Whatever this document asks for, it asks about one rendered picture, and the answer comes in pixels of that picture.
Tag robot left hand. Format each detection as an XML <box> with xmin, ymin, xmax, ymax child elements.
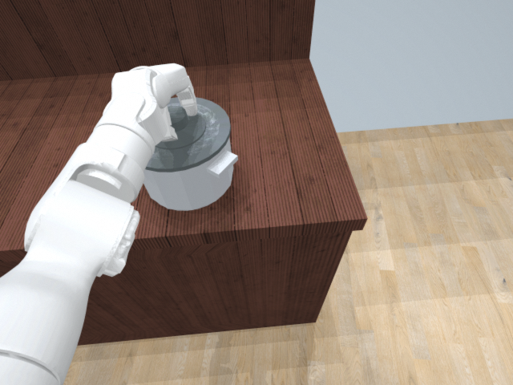
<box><xmin>151</xmin><ymin>63</ymin><xmax>197</xmax><ymax>142</ymax></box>

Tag pot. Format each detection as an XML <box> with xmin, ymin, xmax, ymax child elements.
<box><xmin>143</xmin><ymin>139</ymin><xmax>238</xmax><ymax>211</ymax></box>

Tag knob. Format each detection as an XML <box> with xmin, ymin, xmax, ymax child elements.
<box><xmin>168</xmin><ymin>106</ymin><xmax>188</xmax><ymax>132</ymax></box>

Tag table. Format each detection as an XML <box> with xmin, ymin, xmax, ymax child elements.
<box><xmin>0</xmin><ymin>0</ymin><xmax>368</xmax><ymax>346</ymax></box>

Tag robot left forearm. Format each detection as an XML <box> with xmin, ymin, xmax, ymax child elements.
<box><xmin>24</xmin><ymin>66</ymin><xmax>172</xmax><ymax>252</ymax></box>

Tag left robot upper arm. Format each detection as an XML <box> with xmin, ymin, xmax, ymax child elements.
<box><xmin>0</xmin><ymin>179</ymin><xmax>140</xmax><ymax>385</ymax></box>

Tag lid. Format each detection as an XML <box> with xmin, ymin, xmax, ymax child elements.
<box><xmin>145</xmin><ymin>97</ymin><xmax>231</xmax><ymax>172</ymax></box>

